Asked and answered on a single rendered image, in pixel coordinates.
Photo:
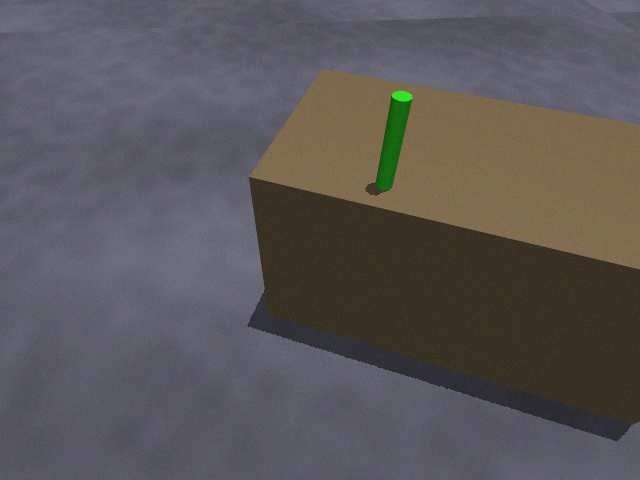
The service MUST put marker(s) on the can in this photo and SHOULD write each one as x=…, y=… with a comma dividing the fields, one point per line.
x=394, y=133

